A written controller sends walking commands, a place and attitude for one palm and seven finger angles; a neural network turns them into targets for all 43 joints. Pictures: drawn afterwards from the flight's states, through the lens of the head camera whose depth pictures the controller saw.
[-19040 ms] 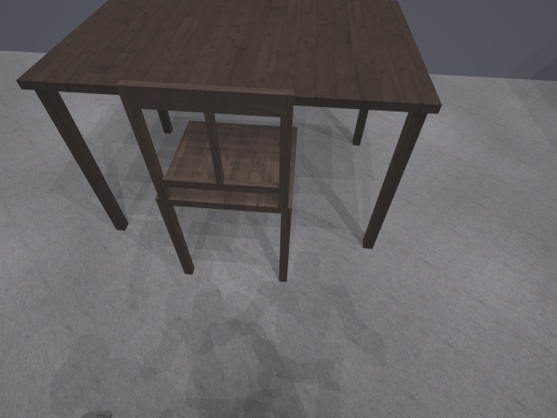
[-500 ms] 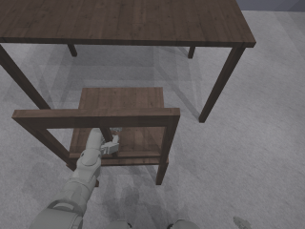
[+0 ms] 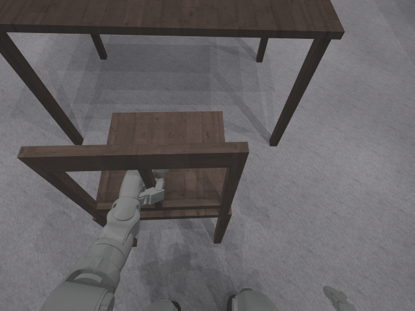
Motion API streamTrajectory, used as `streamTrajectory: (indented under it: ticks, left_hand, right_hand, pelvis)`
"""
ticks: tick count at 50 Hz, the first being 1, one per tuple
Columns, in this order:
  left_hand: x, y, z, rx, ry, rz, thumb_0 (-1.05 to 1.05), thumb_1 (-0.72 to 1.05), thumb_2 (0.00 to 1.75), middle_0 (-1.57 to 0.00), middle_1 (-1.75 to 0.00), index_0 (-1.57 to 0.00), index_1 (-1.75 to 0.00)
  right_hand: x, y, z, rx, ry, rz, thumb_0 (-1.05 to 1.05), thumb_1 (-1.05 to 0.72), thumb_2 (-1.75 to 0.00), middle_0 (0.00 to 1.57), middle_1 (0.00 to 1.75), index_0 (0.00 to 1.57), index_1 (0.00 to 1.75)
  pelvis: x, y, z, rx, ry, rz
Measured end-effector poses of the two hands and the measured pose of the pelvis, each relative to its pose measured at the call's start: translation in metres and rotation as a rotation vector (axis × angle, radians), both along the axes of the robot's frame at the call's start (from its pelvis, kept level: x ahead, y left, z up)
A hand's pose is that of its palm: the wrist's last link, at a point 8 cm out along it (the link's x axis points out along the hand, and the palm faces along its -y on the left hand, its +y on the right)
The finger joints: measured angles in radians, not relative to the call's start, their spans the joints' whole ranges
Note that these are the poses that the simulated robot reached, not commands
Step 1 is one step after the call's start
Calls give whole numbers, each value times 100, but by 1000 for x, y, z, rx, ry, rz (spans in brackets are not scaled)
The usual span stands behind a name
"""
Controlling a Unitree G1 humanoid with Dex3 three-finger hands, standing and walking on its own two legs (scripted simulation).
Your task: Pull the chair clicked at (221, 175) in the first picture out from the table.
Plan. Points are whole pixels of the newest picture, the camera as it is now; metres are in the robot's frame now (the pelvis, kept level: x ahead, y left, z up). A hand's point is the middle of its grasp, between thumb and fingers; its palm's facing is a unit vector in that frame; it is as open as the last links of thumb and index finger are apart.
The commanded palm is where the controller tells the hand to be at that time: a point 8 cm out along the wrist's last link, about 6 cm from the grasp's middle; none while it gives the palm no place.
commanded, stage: step backward, pulling the chair out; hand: left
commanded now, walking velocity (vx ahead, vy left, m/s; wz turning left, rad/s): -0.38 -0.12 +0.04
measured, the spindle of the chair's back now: (152, 187) +0.37 +0.14 -0.10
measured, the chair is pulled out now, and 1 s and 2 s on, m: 0.35 0.62 0.67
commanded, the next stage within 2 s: stop walking, hand still on the chair in 0.62 s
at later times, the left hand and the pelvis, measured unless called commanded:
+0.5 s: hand (157, 249) +0.23 +0.11 -0.07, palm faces -0.07 -0.99 -0.14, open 5.0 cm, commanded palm +0.22 +0.16 -0.07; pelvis -0.12 +0.00 +0.00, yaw +1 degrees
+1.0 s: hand out of the picture +0.09 +0.09 -0.07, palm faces -0.02 -0.99 -0.15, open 5.1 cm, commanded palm +0.07 +0.14 -0.05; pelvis -0.23 -0.01 +0.00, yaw +0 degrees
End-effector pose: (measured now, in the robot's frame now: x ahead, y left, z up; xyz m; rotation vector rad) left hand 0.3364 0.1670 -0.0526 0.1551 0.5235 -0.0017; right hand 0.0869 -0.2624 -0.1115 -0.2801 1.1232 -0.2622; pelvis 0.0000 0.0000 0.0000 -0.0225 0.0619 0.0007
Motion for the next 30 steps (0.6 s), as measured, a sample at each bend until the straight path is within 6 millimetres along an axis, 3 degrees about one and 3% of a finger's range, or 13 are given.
streamTrajectory:
  ticks: [5, 10, 20, 25, 30]
  left_hand:
    - [-21, 0, 0, 24, -7, 31, 4, 72, 83, -33, -124, -50, -145]
    - [-43, -6, 2, 32, 12, 65, 4, 71, 82, -35, -120, -50, -145]
    - [-91, -13, 2, 6, 21, 9, 3, 72, 80, -30, -123, -50, -145]
    - [-122, -9, 2, -7, 8, -26, 3, 73, 80, -28, -127, -50, -145]
    - [-155, -5, 3, -3, 28, 5, 4, 74, 81, -29, -125, -50, -145]
  right_hand:
    - [-18, 14, -16, 106, 7, 30, 0, -90, -90, 20, 30, 20, 30]
    - [-41, 5, -25, 131, -8, -22, 0, -90, -90, 20, 30, 21, 30]
    - [-88, -28, -6, -59, -14, -4, 0, -90, -90, 20, 30, 20, 30]
    - [-114, -14, 6, -63, -20, 3, 0, -90, -90, 20, 30, 20, 30]
    - [-140, 11, -2, 53, -19, 27, 0, -90, -90, 20, 30, 20, 30]
  pelvis:
    - [-16, -17, -4, 3, -10, -23]
    - [-43, -27, -3, -1, -11, -20]
    - [-97, -3, -6, 9, 9, 40]
    - [-124, 3, -3, 22, -14, 14]
    - [-145, -5, 3, -5, -29, -5]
